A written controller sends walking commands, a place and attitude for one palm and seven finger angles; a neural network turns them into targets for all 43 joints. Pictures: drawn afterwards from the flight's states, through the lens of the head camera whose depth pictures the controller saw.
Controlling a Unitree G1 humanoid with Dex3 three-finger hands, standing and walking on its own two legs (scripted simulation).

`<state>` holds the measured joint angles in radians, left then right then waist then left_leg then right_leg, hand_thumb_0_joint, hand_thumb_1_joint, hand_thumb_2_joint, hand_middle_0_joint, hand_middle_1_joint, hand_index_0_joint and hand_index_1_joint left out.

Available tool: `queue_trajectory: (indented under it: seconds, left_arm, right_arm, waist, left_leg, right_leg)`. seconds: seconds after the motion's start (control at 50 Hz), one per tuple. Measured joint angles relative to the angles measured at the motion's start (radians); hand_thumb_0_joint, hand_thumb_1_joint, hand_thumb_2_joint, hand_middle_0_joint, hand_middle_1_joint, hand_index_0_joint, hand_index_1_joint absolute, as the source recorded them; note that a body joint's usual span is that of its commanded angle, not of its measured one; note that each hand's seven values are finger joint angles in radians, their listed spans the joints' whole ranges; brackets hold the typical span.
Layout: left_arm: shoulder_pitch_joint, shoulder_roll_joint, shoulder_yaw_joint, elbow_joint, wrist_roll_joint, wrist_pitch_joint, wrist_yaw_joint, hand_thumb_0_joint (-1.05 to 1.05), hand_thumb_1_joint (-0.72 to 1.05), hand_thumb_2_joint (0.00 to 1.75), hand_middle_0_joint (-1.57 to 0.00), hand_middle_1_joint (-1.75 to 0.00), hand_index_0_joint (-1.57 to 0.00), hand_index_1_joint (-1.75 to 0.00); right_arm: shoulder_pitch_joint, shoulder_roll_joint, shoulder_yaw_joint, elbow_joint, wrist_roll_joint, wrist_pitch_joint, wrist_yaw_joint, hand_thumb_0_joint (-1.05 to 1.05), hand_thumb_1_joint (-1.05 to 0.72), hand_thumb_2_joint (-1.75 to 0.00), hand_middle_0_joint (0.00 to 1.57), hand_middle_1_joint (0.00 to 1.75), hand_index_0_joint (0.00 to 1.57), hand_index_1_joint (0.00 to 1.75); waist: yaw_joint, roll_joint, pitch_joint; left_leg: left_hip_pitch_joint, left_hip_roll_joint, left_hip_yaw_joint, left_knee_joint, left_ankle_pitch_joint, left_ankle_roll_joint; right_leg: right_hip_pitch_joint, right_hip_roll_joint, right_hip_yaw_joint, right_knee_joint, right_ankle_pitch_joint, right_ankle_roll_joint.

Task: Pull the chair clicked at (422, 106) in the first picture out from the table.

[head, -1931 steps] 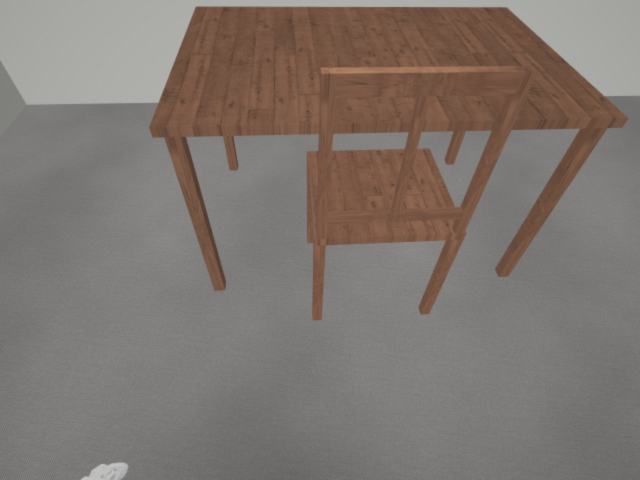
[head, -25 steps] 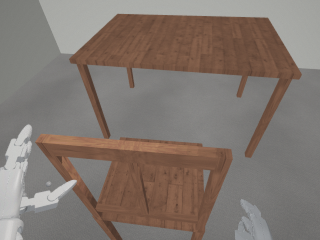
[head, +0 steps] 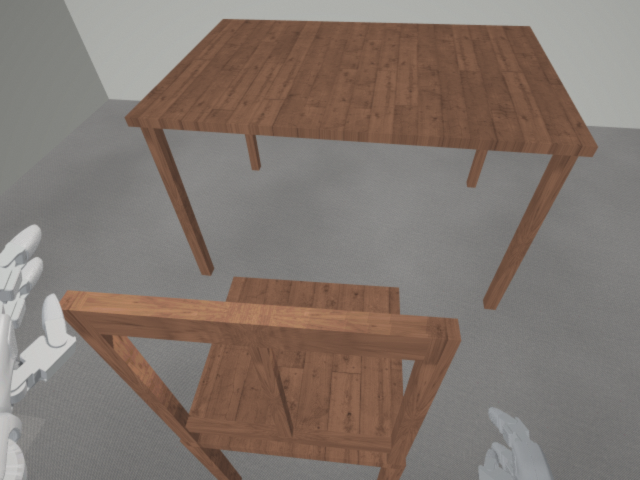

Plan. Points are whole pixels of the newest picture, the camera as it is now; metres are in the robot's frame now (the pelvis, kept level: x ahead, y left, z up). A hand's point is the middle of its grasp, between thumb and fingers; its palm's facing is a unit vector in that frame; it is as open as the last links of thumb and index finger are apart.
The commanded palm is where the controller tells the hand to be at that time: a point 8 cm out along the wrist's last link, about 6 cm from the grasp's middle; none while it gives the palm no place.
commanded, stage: draw the hand back to the body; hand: left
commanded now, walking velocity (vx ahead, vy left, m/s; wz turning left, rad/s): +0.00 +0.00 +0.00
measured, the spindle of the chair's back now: (275, 395) +0.25 +0.11 -0.07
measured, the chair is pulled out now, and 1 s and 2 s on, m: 0.55 0.55 0.55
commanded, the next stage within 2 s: step back with the hand held close in 0.12 s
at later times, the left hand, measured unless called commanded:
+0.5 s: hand (72, 329) +0.19 +0.26 +0.17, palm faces +0.36 -0.77 -0.53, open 7.5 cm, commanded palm +0.13 +0.30 +0.18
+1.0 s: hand out of the picture +0.10 +0.28 +0.16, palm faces +0.45 -0.75 -0.49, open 7.5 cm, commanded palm +0.04 +0.31 +0.18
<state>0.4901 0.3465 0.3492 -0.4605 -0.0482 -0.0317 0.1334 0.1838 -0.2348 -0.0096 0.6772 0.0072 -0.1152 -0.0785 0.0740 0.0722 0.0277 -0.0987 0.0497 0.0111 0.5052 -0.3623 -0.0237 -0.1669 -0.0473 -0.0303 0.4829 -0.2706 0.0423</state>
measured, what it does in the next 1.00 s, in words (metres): shifts its weight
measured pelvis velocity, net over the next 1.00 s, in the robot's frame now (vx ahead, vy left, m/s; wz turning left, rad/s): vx -0.11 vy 0.01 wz -0.02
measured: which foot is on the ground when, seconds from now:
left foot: down 0.00-1.00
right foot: down 0.00-1.00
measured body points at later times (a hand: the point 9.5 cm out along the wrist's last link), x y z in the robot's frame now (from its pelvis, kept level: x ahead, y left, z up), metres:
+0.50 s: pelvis -0.03 +0.01 +0.00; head +0.00 -0.01 +0.45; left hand +0.17 +0.30 +0.20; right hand +0.16 -0.23 -0.09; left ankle -0.05 +0.13 -0.74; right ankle -0.01 -0.15 -0.74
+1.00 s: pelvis -0.11 +0.01 -0.01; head -0.09 +0.01 +0.44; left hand +0.07 +0.31 +0.19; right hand +0.05 -0.23 -0.10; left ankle -0.05 +0.13 -0.74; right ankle -0.01 -0.15 -0.73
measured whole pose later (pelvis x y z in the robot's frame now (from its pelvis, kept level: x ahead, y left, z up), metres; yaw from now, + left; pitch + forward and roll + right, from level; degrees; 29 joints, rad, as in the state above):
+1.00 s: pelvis -0.11 +0.01 -0.01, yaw -1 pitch -1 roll +0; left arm 0.51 0.40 0.42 -0.49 -0.02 -0.17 0.18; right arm 0.22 -0.22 0.00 0.61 0.01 -0.12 -0.10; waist 0.03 0.02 0.06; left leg -0.34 0.03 0.04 0.58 -0.22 0.01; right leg -0.39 -0.06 0.03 0.50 -0.12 0.04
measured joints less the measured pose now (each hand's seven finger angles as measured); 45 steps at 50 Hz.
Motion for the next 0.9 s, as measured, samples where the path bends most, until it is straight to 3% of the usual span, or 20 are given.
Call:
queue_trajectory:
  seconds: [0.26, 0.32, 0.42, 0.52, 0.58, 0.7, 0.8, 0.9]
  left_arm:
    - [-0.025, 0.005, 0.021, 0.008, 0.001, -0.004, 0.007, 0.01, 0.88, 0.9, -0.21, -0.3, -0.21, -0.3]
    - [-0.054, 0.008, 0.042, 0.023, -0.008, -0.029, -0.009, 0.02, 0.88, 0.9, -0.21, -0.3, -0.21, -0.3]
    - [-0.066, 0.038, 0.082, 0.014, -0.004, -0.075, -0.008, 0.02, 0.89, 0.9, -0.21, -0.3, -0.21, -0.3]
    - [0.027, 0.059, 0.065, -0.018, 0.005, -0.089, -0.014, 0.01, 0.89, 0.9, -0.21, -0.3, -0.21, -0.3]
    - [0.083, 0.075, 0.062, -0.034, 0.006, -0.094, -0.014, 0.01, 0.88, 0.9, -0.21, -0.3, -0.21, -0.3]
    - [0.106, 0.09, 0.086, -0.046, 0.005, -0.113, 0.008, 0.02, 0.88, 0.9, -0.22, -0.3, -0.21, -0.3]
    - [0.072, 0.059, 0.085, -0.028, 0.012, -0.127, 0.029, 0.01, 0.88, 0.9, -0.22, -0.3, -0.21, -0.3]
    - [0.04, 0.029, 0.064, -0.004, 0.026, -0.13, 0.04, 0.01, 0.88, 0.9, -0.21, -0.3, -0.21, -0.3]
  right_arm:
    - [-0.014, 0.01, 0.008, 0.007, 0.0, 0.005, 0.001, 0.01, -0.91, -0.9, 0.2, 0.3, 0.21, 0.3]
    - [-0.025, 0.008, 0.013, -0.019, 0.008, 0.016, -0.001, 0.01, -0.91, -0.9, 0.2, 0.3, 0.21, 0.3]
    - [-0.069, 0.008, 0.011, -0.052, 0.006, 0.03, -0.001, 0.01, -0.91, -0.9, 0.2, 0.3, 0.21, 0.3]
    - [-0.073, 0.013, -0.007, -0.079, 0.007, 0.057, 0.002, 0.01, -0.91, -0.9, 0.2, 0.3, 0.21, 0.3]
    - [-0.056, 0.019, -0.016, -0.081, 0.01, 0.067, -0.003, 0.01, -0.91, -0.9, 0.2, 0.3, 0.21, 0.3]
    - [-0.013, 0.019, -0.02, -0.062, 0.014, 0.06, -0.019, 0.01, -0.91, -0.9, 0.2, 0.3, 0.2, 0.3]
    - [0.011, 0.007, -0.012, -0.051, 0.011, 0.042, -0.026, 0.01, -0.91, -0.9, 0.2, 0.3, 0.2, 0.3]
    - [0.03, 0.001, -0.001, -0.055, 0.008, 0.021, -0.028, 0.02, -0.91, -0.9, 0.2, 0.3, 0.21, 0.3]
  waist:
    - [0.005, 0.01, -0.001]
    - [0.012, 0.007, 0.012]
    - [-0.018, -0.012, 0.054]
    - [-0.059, -0.027, 0.057]
    - [-0.071, -0.038, 0.049]
    - [-0.055, -0.048, 0.041]
    - [-0.036, -0.039, 0.027]
    - [-0.033, -0.033, 0.012]
  left_leg:
    - [0.017, -0.001, 0.001, -0.013, 0.008, 0.001]
    - [0.001, 0.004, 0.016, -0.01, 0.013, 0.003]
    - [-0.027, -0.008, 0.048, -0.04, 0.051, 0.01]
    - [-0.056, -0.024, 0.07, -0.051, 0.076, 0.018]
    - [-0.077, -0.027, 0.071, -0.041, 0.082, 0.019]
    - [-0.125, -0.023, 0.054, 0.001, 0.093, 0.016]
    - [-0.174, -0.018, 0.046, 0.041, 0.1, 0.021]
    - [-0.218, -0.017, 0.039, 0.071, 0.067, 0.033]
  right_leg:
    - [0.019, 0.0, 0.0, -0.018, 0.011, 0.001]
    - [-0.003, 0.005, 0.015, -0.02, 0.025, 0.001]
    - [-0.052, -0.002, 0.049, -0.031, 0.064, 0.007]
    - [-0.098, -0.015, 0.073, -0.022, 0.085, 0.016]
    - [-0.119, -0.018, 0.076, -0.01, 0.09, 0.017]
    - [-0.149, -0.016, 0.062, 0.006, 0.109, 0.012]
    - [-0.176, -0.011, 0.056, 0.006, 0.136, 0.01]
    - [-0.204, -0.007, 0.054, 0.007, 0.109, 0.002]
